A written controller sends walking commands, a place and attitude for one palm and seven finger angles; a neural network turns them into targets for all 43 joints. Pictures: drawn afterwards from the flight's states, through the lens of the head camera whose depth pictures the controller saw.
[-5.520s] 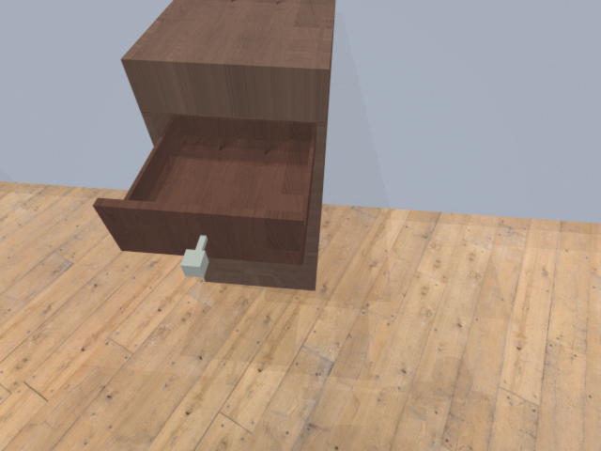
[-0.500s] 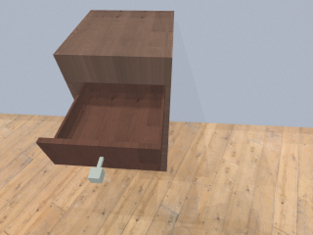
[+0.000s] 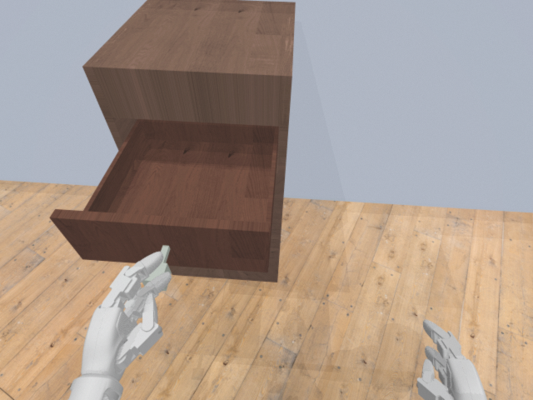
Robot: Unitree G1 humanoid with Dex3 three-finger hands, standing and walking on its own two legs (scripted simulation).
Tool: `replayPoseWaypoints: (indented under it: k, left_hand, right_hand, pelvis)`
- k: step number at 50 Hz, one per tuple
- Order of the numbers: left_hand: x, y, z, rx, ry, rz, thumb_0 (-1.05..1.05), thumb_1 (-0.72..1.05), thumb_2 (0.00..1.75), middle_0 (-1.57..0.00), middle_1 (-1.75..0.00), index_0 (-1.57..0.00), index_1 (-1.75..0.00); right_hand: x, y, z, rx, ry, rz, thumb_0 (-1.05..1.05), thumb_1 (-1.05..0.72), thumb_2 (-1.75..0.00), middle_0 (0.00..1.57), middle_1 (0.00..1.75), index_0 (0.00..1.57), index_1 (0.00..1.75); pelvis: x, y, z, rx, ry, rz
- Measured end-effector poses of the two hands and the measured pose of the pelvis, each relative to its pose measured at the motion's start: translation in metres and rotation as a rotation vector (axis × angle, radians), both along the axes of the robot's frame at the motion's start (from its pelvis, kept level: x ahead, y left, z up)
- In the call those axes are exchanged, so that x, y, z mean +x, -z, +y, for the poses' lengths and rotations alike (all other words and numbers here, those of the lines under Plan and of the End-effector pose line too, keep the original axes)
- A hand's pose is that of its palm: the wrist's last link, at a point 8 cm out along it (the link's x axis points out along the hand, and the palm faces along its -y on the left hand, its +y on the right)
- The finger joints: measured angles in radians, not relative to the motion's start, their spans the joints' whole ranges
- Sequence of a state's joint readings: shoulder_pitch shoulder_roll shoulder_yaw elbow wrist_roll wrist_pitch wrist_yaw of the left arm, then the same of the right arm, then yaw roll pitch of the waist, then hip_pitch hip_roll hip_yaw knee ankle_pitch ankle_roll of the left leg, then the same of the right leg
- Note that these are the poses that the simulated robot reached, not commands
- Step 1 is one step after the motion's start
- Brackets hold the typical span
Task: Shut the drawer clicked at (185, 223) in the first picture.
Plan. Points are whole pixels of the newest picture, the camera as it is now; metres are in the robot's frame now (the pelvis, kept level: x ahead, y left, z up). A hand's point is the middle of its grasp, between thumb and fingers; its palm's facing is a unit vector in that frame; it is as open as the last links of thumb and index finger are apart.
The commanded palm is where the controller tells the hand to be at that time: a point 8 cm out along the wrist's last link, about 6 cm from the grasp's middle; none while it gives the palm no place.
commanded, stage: raise the hand and make a fist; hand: left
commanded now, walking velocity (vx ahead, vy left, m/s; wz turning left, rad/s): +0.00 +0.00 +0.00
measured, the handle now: (160, 266) +0.36 +0.21 -0.05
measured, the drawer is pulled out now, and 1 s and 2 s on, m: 0.30 0.30 0.30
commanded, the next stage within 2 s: bring the fist close to the handle in 1.62 s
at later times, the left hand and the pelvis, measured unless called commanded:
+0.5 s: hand (142, 365) +0.18 +0.18 +0.01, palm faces -0.09 -1.00 -0.01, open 4.1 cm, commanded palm +0.14 +0.23 +0.01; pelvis -0.02 +0.01 -0.04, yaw +2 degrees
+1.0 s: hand (126, 363) +0.17 +0.18 +0.04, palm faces -0.03 -1.00 -0.04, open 3.1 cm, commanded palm +0.13 +0.24 +0.04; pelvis +0.00 +0.03 -0.03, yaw +2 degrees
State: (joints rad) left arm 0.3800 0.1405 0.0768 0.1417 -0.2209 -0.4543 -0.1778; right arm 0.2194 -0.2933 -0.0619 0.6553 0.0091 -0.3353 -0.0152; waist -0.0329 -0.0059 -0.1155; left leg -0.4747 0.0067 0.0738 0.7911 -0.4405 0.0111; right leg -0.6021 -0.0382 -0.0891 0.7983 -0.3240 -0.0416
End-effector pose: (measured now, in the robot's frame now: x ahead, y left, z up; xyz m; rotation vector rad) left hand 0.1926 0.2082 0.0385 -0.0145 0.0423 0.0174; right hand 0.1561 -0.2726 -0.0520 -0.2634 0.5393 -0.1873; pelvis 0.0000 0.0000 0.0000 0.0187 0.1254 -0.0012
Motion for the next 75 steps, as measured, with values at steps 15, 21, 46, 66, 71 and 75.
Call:
replayPoseWaypoints:
  k: [15,21,46,66,71,75]
  left_hand:
    - [-0.073,0.041,0.028,0.061,-0.031,-0.012,0.02,0.91,0.9,-0.61,-0.74,-0.61,-0.75]
    - [-0.038,0.034,0.022,0.049,0.107,0.001,0.02,0.91,0.9,-0.72,-0.87,-0.73,-0.88]
    - [-0.041,0.001,0.032,0.051,0.045,0.006,0.02,0.9,0.9,-1.22,-1.41,-1.23,-1.42]
    - [-0.044,-0.02,0.035,0.069,0.039,0.021,0.02,0.9,0.9,-1.39,-1.59,-1.4,-1.6]
    - [-0.046,-0.017,0.034,0.07,0.041,0.034,0.02,0.9,0.9,-1.39,-1.6,-1.4,-1.6]
    - [-0.048,-0.017,0.036,0.076,0.034,0.029,0.02,0.9,0.9,-1.39,-1.6,-1.4,-1.6]
  right_hand:
    - [0.067,0.023,0.072,0.042,-0.243,-0.134,0.01,-0.91,-0.9,0.19,0.3,0.2,0.3]
    - [0.018,0.064,0.097,0.143,-0.203,0.044,0.02,-0.9,-0.9,0.2,0.3,0.21,0.3]
    - [0.036,0.016,0.077,0.044,-0.121,-0.034,0.02,-0.9,-0.9,0.2,0.3,0.2,0.3]
    - [0.037,0.02,0.092,0.103,-0.143,0.001,0.02,-0.9,-0.9,0.2,0.3,0.21,0.3]
    - [0.029,0.019,0.08,0.086,-0.112,0.005,0.02,-0.9,-0.9,0.2,0.3,0.2,0.3]
    - [0.026,0.018,0.073,0.076,-0.102,0.0,0.02,-0.9,-0.9,0.2,0.3,0.2,0.3]
  pelvis:
    - [-0.02,0.056,-0.001,-0.052,-0.053,0.091]
    - [-0.025,0.054,0.005,-0.063,-0.053,0.093]
    - [-0.002,0.032,0.029,-0.067,-0.039,0.073]
    - [0.008,0.024,0.027,-0.067,-0.044,0.046]
    - [0.006,0.023,0.025,-0.064,-0.04,0.043]
    - [0.005,0.023,0.023,-0.063,-0.041,0.039]
